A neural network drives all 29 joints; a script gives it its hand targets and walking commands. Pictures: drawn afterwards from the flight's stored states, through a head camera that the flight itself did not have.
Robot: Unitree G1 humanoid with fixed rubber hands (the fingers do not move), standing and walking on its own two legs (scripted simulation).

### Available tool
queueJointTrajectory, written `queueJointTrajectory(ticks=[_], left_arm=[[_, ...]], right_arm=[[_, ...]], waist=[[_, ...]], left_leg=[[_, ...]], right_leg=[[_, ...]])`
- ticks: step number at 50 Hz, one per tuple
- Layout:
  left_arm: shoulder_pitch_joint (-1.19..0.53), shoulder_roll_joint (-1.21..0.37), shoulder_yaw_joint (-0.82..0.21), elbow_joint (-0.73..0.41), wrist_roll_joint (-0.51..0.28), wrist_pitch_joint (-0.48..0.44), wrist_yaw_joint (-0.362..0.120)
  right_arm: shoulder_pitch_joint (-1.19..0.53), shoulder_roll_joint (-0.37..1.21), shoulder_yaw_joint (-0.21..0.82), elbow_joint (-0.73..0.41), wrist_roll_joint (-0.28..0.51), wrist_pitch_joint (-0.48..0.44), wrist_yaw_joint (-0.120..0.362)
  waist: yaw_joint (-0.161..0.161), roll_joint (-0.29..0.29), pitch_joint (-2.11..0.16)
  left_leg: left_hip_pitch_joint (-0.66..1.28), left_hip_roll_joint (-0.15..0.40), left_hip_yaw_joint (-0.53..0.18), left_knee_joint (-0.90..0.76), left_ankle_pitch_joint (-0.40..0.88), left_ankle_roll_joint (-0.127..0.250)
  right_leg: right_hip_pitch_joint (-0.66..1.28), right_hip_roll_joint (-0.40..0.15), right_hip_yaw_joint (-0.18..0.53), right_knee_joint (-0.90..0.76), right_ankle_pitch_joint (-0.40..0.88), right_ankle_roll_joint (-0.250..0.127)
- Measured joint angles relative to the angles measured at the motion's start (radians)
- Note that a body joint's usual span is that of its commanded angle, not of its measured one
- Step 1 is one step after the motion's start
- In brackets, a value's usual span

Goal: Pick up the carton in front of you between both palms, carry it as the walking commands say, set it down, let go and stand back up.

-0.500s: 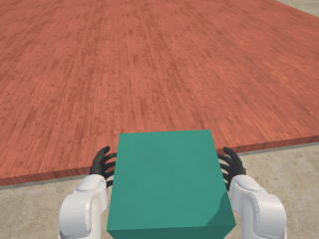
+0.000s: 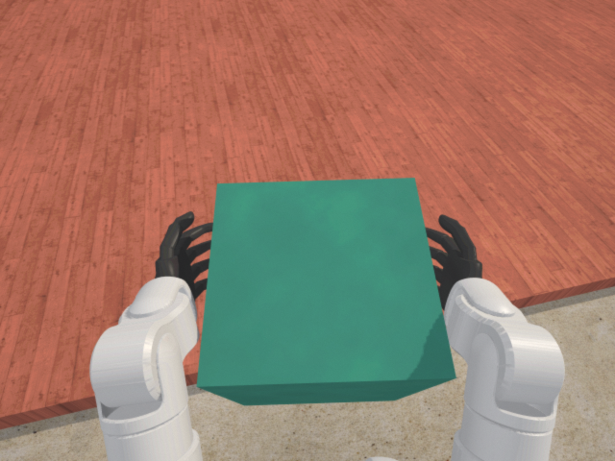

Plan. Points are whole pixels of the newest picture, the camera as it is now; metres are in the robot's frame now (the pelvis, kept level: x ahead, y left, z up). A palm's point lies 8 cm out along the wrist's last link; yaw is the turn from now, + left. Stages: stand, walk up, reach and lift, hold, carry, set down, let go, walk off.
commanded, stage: carry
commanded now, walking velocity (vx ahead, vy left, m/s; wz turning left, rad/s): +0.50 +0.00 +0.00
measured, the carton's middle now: (318, 307) +0.30 -0.01 +0.06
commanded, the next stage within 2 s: none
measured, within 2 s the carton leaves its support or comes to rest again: neither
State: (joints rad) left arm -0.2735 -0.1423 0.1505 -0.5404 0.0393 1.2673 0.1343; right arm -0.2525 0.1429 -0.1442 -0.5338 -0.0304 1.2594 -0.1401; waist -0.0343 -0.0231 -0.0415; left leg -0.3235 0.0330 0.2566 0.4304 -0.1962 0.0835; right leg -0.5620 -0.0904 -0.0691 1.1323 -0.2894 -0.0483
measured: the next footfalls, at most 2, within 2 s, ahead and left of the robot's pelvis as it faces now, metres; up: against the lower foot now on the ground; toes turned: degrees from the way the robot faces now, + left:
right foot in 0.30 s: +0.39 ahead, -0.10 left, +0.00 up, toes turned -6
left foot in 0.78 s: +0.76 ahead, +0.07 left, +0.09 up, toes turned +6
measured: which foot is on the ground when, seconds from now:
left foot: down 0.00-0.30, up 0.32-0.76, down 0.78-1.00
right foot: up 0.00-0.28, down 0.30-0.78, up 0.80-1.00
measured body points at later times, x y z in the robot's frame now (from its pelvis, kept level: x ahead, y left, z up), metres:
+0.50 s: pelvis +0.33 -0.04 -0.01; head +0.42 -0.05 +0.43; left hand +0.69 +0.14 +0.10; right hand +0.72 -0.16 +0.09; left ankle +0.27 +0.09 -0.61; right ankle +0.35 -0.09 -0.74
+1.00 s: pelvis +0.69 +0.02 +0.07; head +0.76 +0.01 +0.51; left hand +1.08 +0.14 +0.19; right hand +1.05 -0.16 +0.19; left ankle +0.72 +0.06 -0.65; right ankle +0.67 -0.10 -0.54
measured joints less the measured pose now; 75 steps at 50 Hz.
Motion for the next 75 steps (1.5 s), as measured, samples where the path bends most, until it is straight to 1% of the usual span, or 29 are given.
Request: queueJointTrajectory(ticks=[7, 11, 13, 15, 16, 18, 19, 21, 23, 27, 32, 34, 36, 38, 39, 40, 42, 43, 45, 48, 51, 55, 60, 62, 64, 67, 69, 71, 75], left_arm=[[-0.146, 0.046, 0.035, 0.146, 0.008, 0.015, 0.008], [-0.227, 0.074, 0.065, 0.242, -0.001, 0.022, 0.012], [-0.273, 0.084, 0.08, 0.295, -0.006, 0.018, 0.013], [-0.335, 0.091, 0.088, 0.363, -0.008, 0.007, 0.015], [-0.36, 0.091, 0.093, 0.394, -0.007, -0.007, 0.017], [-0.392, 0.089, 0.099, 0.443, -0.008, -0.025, 0.027], [-0.398, 0.086, 0.104, 0.454, -0.01, -0.029, 0.031], [-0.396, 0.077, 0.122, 0.446, -0.015, -0.037, 0.034], [-0.389, 0.065, 0.141, 0.416, -0.022, -0.054, 0.034], [-0.364, 0.041, 0.156, 0.33, -0.038, -0.092, 0.033], [-0.324, 0.029, 0.131, 0.252, -0.052, -0.107, 0.032], [-0.309, 0.035, 0.121, 0.243, -0.056, -0.101, 0.032], [-0.303, 0.046, 0.118, 0.249, -0.058, -0.09, 0.032], [-0.296, 0.057, 0.123, 0.264, -0.055, -0.077, 0.031], [-0.292, 0.067, 0.128, 0.273, -0.052, -0.069, 0.03], [-0.297, 0.076, 0.132, 0.286, -0.049, -0.066, 0.026], [-0.313, 0.086, 0.134, 0.315, -0.039, -0.065, 0.018], [-0.317, 0.08, 0.138, 0.322, -0.03, -0.063, 0.015], [-0.317, 0.053, 0.154, 0.318, -0.007, -0.057, 0.003], [-0.315, 0.018, 0.171, 0.291, 0.034, -0.058, -0.005], [-0.323, 0.009, 0.174, 0.271, 0.059, -0.063, -0.011], [-0.352, 0.027, 0.161, 0.272, 0.07, -0.053, -0.011], [-0.385, 0.07, 0.154, 0.32, 0.048, -0.001, 0.002], [-0.408, 0.085, 0.153, 0.361, 0.035, 0.019, 0.01], [-0.44, 0.092, 0.146, 0.418, 0.026, 0.025, 0.019], [-0.456, 0.08, 0.135, 0.488, 0.022, 0.022, 0.032], [-0.434, 0.069, 0.143, 0.495, 0.023, 0.025, 0.034], [-0.409, 0.055, 0.158, 0.493, 0.022, 0.013, 0.034], [-0.356, 0.032, 0.18, 0.49, 0.016, -0.043, 0.027]], right_arm=[[-0.164, -0.046, -0.025, 0.17, 0.004, 0.01, -0.006], [-0.257, -0.067, -0.034, 0.277, 0.007, 0.016, -0.018], [-0.302, -0.079, -0.043, 0.323, 0.008, 0.018, -0.025], [-0.345, -0.097, -0.059, 0.361, 0.011, 0.019, -0.029], [-0.368, -0.11, -0.066, 0.385, 0.016, 0.013, -0.03], [-0.398, -0.123, -0.085, 0.423, 0.024, 0.006, -0.031], [-0.406, -0.119, -0.096, 0.431, 0.023, 0.006, -0.032], [-0.416, -0.096, -0.12, 0.425, 0.011, 0.003, -0.035], [-0.417, -0.068, -0.138, 0.396, -0.003, -0.011, -0.035], [-0.385, -0.029, -0.146, 0.301, -0.013, -0.053, -0.029], [-0.322, -0.021, -0.127, 0.197, -0.002, -0.067, -0.028], [-0.306, -0.019, -0.117, 0.189, -0.004, -0.063, -0.029], [-0.305, -0.02, -0.107, 0.201, -0.01, -0.056, -0.029], [-0.314, -0.025, -0.092, 0.245, -0.015, -0.053, -0.029], [-0.323, -0.025, -0.082, 0.276, -0.019, -0.054, -0.029], [-0.335, -0.027, -0.075, 0.301, -0.025, -0.056, -0.029], [-0.354, -0.038, -0.072, 0.336, -0.023, -0.057, -0.033], [-0.353, -0.045, -0.07, 0.344, -0.013, -0.055, -0.037], [-0.35, -0.058, -0.073, 0.349, 0.019, -0.048, -0.034], [-0.365, -0.073, -0.078, 0.365, 0.05, -0.055, -0.038], [-0.393, -0.088, -0.079, 0.381, 0.072, -0.065, -0.04], [-0.444, -0.104, -0.09, 0.402, 0.082, -0.057, -0.041], [-0.494, -0.105, -0.099, 0.462, 0.065, -0.015, -0.041], [-0.505, -0.108, -0.104, 0.484, 0.053, 0.007, -0.04], [-0.512, -0.123, -0.112, 0.501, 0.047, 0.026, -0.038], [-0.496, -0.135, -0.136, 0.524, 0.044, 0.041, -0.029], [-0.479, -0.116, -0.148, 0.526, 0.027, 0.049, -0.028], [-0.459, -0.091, -0.158, 0.52, 0.003, 0.043, -0.024], [-0.404, -0.055, -0.155, 0.498, -0.024, -0.001, -0.02]], waist=[[-0.008, 0.006, -0.036], [-0.004, 0.006, -0.034], [0.005, 0.015, -0.026], [0.03, 0.022, -0.011], [0.048, 0.04, 0.002], [0.072, 0.051, 0.038], [0.079, 0.048, 0.056], [0.087, 0.04, 0.09], [0.09, 0.033, 0.12], [0.093, 0.024, 0.145], [0.106, 0.023, 0.122], [0.105, 0.021, 0.105], [0.094, 0.014, 0.084], [0.059, 0.013, 0.069], [0.029, 0.009, 0.072], [0.003, 0.002, 0.08], [-0.045, 0.005, 0.102], [-0.065, 0.006, 0.111], [-0.099, 0.017, 0.12], [-0.13, 0.043, 0.126], [-0.137, 0.058, 0.111], [-0.117, 0.044, 0.054], [-0.075, 0.017, -0.033], [-0.051, 0.013, -0.056], [-0.02, 0.019, -0.068], [0.029, 0.04, -0.043], [0.047, 0.042, -0.025], [0.06, 0.047, -0.009], [0.072, 0.047, 0.012]], left_leg=[[0.184, -0.021, -0.026, -0.107, -0.077, -0.029], [0.282, -0.025, -0.041, -0.106, -0.164, -0.061], [0.318, -0.016, -0.051, -0.064, -0.231, -0.083], [0.302, 0.01, -0.064, 0.109, -0.324, -0.091], [0.246, 0.033, -0.09, 0.271, -0.33, -0.08], [0.091, 0.015, -0.19, 0.611, -0.305, -0.061], [0.013, 0.002, -0.218, 0.744, -0.285, -0.05], [-0.132, -0.007, -0.236, 0.902, -0.235, -0.034], [-0.256, -0.001, -0.236, 0.954, -0.195, -0.028], [-0.456, 0.016, -0.222, 0.957, -0.162, -0.024], [-0.682, 0.028, -0.191, 1.137, -0.265, 0.006], [-0.724, 0.031, -0.164, 1.076, -0.272, 0.014], [-0.698, 0.018, -0.122, 0.867, -0.215, 0.029], [-0.595, -0.022, -0.08, 0.629, -0.129, 0.04], [-0.527, -0.045, -0.071, 0.541, -0.025, 0.049], [-0.497, -0.053, -0.064, 0.545, -0.003, 0.057], [-0.442, -0.071, -0.069, 0.545, -0.079, 0.07], [-0.405, -0.083, -0.073, 0.518, -0.098, 0.07], [-0.325, -0.104, -0.088, 0.431, -0.099, 0.062], [-0.199, -0.121, -0.119, 0.284, -0.082, 0.066], [-0.087, -0.12, -0.16, 0.162, -0.075, 0.063], [0.016, -0.12, -0.222, 0.076, -0.101, 0.044], [0.13, -0.125, -0.304, 0.05, -0.191, 0.014], [0.165, -0.124, -0.337, 0.084, -0.247, 0.002], [0.146, -0.123, -0.355, 0.24, -0.304, -0.009], [-0.018, -0.111, -0.319, 0.649, -0.286, -0.032], [-0.115, -0.092, -0.276, 0.767, -0.226, -0.039], [-0.193, -0.064, -0.242, 0.762, -0.178, -0.046], [-0.286, -0.021, -0.205, 0.575, -0.126, -0.068]], right_leg=[[-0.116, -0.018, -0.032, -0.321, 0.157, 0.018], [-0.091, 0.002, -0.06, -0.475, 0.218, -0.004], [-0.051, 0.025, -0.082, -0.535, 0.224, -0.024], [0.018, 0.053, -0.109, -0.585, 0.214, -0.035], [0.008, 0.065, -0.117, -0.53, 0.189, -0.047], [0.009, 0.076, -0.121, -0.465, 0.107, -0.066], [0.024, 0.079, -0.12, -0.469, 0.083, -0.071], [0.064, 0.084, -0.117, -0.504, 0.068, -0.066], [0.107, 0.089, -0.113, -0.544, 0.055, -0.069], [0.189, 0.093, -0.101, -0.59, 0.004, -0.063], [0.321, 0.098, -0.073, -0.613, -0.103, -0.04], [0.407, 0.093, -0.06, -0.665, -0.13, -0.014], [0.495, 0.081, -0.052, -0.733, -0.141, -0.002], [0.541, 0.065, -0.054, -0.703, -0.127, -0.006], [0.529, 0.049, -0.053, -0.599, -0.11, -0.005], [0.468, 0.044, -0.021, -0.403, -0.073, 0.002], [0.297, 0.101, 0.083, 0.045, -0.049, 0.002], [0.221, 0.125, 0.112, 0.211, -0.049, -0.002], [0.085, 0.145, 0.126, 0.394, -0.056, -0.012], [-0.075, 0.131, 0.109, 0.389, -0.073, -0.013], [-0.164, 0.103, 0.078, 0.178, -0.102, 0.004], [-0.204, 0.076, 0.068, -0.135, 0.043, 0.021], [-0.137, 0.064, 0.056, -0.435, 0.199, 0.03], [-0.065, 0.075, 0.035, -0.555, 0.237, 0.024], [0.014, 0.079, 0.007, -0.616, 0.249, 0.015], [0.046, 0.07, -0.04, -0.54, 0.127, 0.005], [0.101, 0.054, -0.06, -0.575, 0.103, 0.012], [0.16, 0.039, -0.082, -0.627, 0.095, 0.013], [0.278, 0.009, -0.127, -0.736, 0.08, 0.022]])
